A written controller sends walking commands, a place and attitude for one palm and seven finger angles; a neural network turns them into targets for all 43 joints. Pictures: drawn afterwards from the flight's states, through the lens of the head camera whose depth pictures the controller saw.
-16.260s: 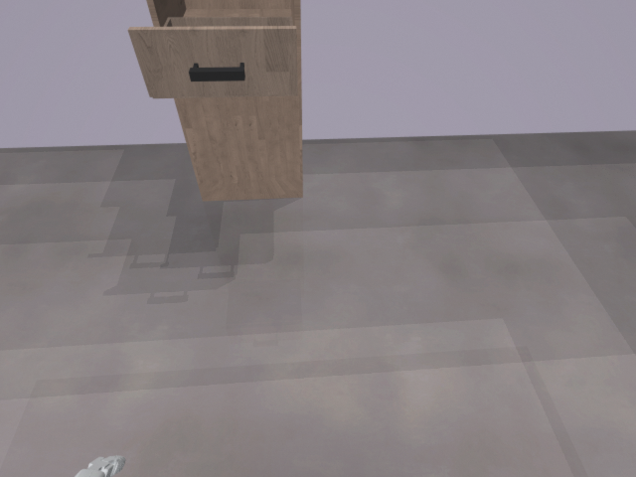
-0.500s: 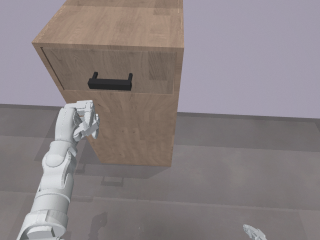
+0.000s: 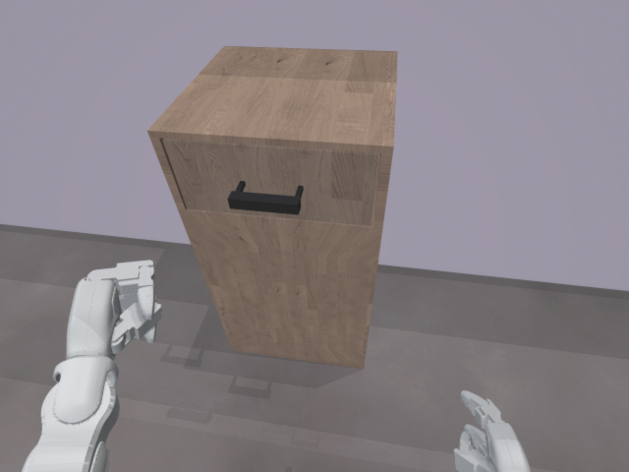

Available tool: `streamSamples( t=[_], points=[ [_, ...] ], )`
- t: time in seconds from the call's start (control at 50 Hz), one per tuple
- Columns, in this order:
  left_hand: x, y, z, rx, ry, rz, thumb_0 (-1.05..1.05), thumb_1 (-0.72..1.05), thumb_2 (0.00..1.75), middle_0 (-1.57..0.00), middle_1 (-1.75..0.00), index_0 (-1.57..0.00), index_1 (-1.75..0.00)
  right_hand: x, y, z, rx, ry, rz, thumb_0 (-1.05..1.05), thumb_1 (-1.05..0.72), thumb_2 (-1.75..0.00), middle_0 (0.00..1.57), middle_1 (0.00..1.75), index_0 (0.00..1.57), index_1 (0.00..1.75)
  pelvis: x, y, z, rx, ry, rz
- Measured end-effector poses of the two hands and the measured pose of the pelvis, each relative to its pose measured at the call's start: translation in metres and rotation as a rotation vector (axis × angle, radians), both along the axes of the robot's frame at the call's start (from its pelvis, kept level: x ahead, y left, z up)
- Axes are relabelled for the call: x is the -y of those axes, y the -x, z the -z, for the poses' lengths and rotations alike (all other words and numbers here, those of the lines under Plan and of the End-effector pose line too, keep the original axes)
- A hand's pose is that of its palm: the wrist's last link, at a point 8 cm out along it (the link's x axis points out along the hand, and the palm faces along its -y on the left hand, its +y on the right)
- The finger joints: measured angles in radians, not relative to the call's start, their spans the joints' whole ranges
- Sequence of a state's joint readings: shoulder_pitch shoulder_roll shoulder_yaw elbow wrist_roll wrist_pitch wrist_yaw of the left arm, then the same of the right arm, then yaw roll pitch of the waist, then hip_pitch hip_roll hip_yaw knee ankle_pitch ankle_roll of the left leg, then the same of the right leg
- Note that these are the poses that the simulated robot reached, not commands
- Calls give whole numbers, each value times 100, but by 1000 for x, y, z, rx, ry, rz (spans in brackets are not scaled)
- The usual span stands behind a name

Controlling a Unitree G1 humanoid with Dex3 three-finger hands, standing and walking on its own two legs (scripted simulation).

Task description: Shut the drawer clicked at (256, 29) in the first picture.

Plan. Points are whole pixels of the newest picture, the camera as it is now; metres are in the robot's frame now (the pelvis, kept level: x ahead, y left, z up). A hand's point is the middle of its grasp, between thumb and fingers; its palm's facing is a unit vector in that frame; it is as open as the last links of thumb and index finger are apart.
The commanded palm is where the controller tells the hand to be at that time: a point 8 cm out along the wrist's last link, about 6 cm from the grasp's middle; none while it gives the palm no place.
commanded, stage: draw the hand back to the body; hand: left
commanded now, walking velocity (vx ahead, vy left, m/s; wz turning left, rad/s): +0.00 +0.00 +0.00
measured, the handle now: (267, 195) +0.61 +0.16 +0.00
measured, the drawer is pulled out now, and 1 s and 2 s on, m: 0.00 0.00 0.00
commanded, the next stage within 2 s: step back with the hand held close in 0.48 s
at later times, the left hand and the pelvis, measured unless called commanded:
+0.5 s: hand (68, 358) +0.17 +0.24 +0.16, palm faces +0.44 -0.81 -0.39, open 3.3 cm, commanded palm +0.13 +0.28 +0.17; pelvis +0.00 +0.00 +0.00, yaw +0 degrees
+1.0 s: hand (63, 366) +0.17 +0.25 +0.15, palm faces +0.29 -0.81 -0.51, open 3.3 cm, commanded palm +0.11 +0.30 +0.17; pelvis -0.03 +0.02 +0.00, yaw -2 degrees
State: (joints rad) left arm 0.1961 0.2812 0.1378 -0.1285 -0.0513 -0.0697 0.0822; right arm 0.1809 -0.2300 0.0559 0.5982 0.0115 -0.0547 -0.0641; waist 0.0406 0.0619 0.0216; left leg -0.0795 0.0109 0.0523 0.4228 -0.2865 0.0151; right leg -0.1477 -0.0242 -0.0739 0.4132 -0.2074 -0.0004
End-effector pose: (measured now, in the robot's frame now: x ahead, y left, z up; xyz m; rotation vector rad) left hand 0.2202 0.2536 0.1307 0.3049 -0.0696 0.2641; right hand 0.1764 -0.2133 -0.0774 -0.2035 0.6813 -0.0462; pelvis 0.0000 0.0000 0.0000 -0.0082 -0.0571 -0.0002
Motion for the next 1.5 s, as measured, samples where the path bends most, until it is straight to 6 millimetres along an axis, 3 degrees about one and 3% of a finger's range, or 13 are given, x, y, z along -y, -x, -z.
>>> streamSamples(
  t=[0.38, 0.6, 0.72, 0.88, 1.06, 1.22, 1.5],
  points=[
    [-28, 88, -51, 105, -185, -136, 2, 90, 90, -140, -160, -140, -160, 3, 5, 0, 41, 7, 2, 1, -91, -89, 20, 30, 20, 30, -2, -1, 1, 38, 7, 3],
    [-24, 87, -43, 109, -146, -133, 2, 89, 90, -140, -160, -140, -160, 1, 11, -2, 59, 15, -4, 1, -91, -89, 20, 30, 21, 30, -1, 6, 1, 47, 4, 3],
    [-32, 79, -57, 151, -220, -108, 2, 89, 90, -140, -160, -140, -160, 5, 19, -2, 26, 20, 27, 1, -91, -89, 21, 30, 21, 30, -3, 10, 0, 2, 12, 15],
    [-31, 73, -38, 38, -238, -11, 2, 89, 90, -140, -160, -140, -160, 19, 44, 3, -61, 56, 131, 1, -91, -89, 21, 30, 21, 30, -15, 19, 1, -51, -2, 29],
    [-42, 96, -46, 93, -291, -9, 2, 89, 90, -140, -160, -140, -160, 14, 62, 2, -57, 73, 148, 1, -91, -89, 20, 30, 20, 30, -21, 39, 6, -48, -13, 28],
    [-39, 126, -46, 155, -288, -40, 2, 89, 90, -140, -160, -140, -160, 3, 72, 2, 6, 47, 106, 1, -91, -89, 21, 30, 21, 30, -18, 62, 13, -38, -12, 19],
    [-46, 158, -49, 209, -344, -42, 2, 89, 90, -141, -160, -140, -160, 7, 117, 7, -44, 90, 104, 1, -91, -89, 21, 30, 21, 30, -17, 90, 16, -62, 13, -33]
  ],
)
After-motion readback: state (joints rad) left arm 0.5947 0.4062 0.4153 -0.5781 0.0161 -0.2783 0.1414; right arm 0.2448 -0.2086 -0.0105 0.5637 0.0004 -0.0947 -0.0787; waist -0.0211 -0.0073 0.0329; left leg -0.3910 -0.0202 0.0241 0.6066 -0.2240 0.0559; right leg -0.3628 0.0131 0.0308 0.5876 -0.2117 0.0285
